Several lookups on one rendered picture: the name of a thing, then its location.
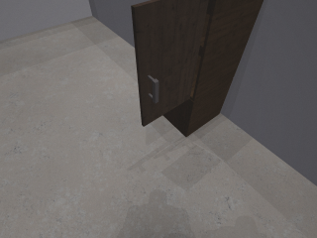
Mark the cupboard door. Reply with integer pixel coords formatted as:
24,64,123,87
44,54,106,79
131,0,209,127

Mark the handle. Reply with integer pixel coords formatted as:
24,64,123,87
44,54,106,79
148,75,159,104

